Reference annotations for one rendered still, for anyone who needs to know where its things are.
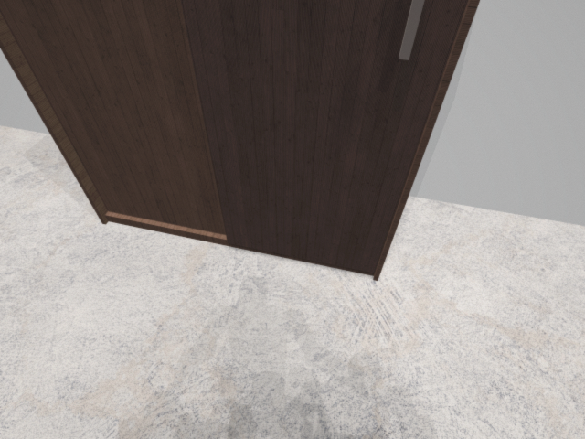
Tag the wardrobe door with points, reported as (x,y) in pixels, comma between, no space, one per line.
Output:
(120,77)
(312,119)

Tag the handle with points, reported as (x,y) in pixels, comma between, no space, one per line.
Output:
(411,29)

